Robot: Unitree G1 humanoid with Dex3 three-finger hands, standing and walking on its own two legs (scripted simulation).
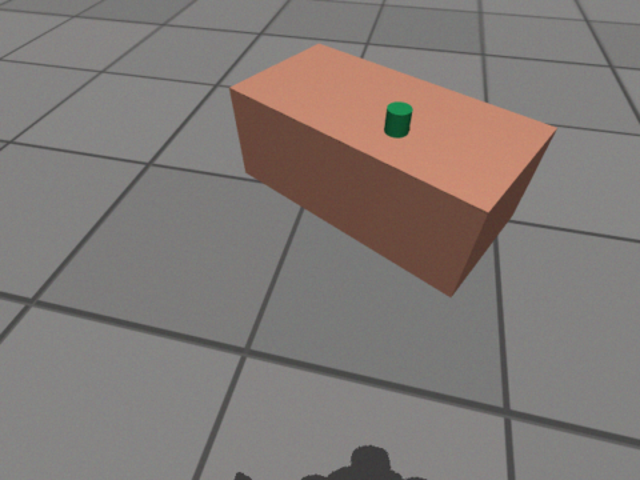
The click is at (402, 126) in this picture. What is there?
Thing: squat round
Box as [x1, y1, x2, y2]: [384, 102, 412, 137]
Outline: 393,102 387,106 384,131 390,136 401,137 406,135 408,132 412,108 408,104 403,102
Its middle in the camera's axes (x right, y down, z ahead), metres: +0.27 -0.42 +1.38
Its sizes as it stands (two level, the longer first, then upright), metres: 0.088 0.088 0.089
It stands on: a support 0.45 m high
